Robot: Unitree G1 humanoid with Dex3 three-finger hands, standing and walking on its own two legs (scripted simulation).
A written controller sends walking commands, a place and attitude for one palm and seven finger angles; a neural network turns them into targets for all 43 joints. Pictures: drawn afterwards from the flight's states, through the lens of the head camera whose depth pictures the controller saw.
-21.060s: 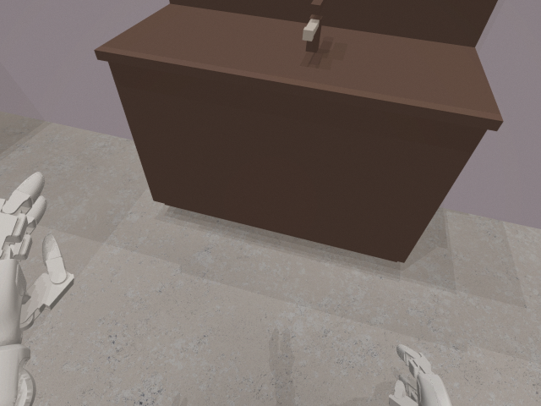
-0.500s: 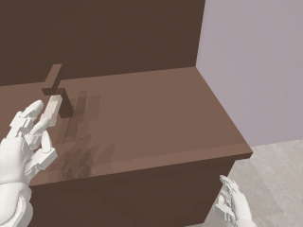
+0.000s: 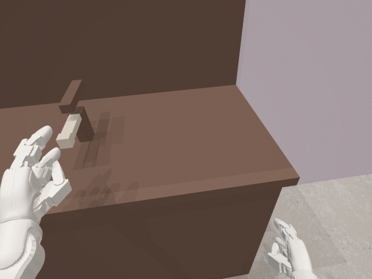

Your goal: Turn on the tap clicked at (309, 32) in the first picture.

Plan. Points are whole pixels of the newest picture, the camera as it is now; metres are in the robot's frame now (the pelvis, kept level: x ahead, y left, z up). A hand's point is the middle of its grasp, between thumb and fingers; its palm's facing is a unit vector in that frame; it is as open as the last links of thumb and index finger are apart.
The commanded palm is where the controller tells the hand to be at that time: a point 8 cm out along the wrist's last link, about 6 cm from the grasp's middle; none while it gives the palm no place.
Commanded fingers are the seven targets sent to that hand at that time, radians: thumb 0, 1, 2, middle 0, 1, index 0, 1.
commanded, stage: turn the palm inward beside the body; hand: left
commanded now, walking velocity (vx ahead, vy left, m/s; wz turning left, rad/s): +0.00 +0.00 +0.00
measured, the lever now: (65, 140) +0.34 +0.35 +0.14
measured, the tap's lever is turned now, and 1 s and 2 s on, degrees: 0 0 0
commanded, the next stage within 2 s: reach beside the lever's end, fingers flat in 0.24 s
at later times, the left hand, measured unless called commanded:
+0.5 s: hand (84, 168) +0.23 +0.22 +0.19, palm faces +0.44 -0.89 -0.14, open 7.4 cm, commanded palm +0.17 +0.28 +0.20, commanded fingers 0.00 0.90 0.90 -0.20 -0.30 -0.20 -0.30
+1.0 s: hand (67, 162) +0.25 +0.27 +0.18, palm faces +0.50 -0.85 -0.13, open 7.4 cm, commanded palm +0.20 +0.32 +0.18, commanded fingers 0.00 0.90 0.90 -0.19 -0.27 -0.19 -0.27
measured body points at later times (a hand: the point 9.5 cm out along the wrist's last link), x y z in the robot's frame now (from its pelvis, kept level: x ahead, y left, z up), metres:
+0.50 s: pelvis +0.04 -0.02 +0.01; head +0.00 -0.05 +0.45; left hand +0.20 +0.27 +0.20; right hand +0.26 -0.23 -0.06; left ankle +0.07 +0.11 -0.72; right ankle +0.01 -0.07 -0.72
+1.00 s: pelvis +0.02 -0.02 +0.00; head -0.02 -0.04 +0.45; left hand +0.21 +0.32 +0.19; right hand +0.22 -0.24 -0.07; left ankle +0.07 +0.11 -0.72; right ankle +0.01 -0.07 -0.72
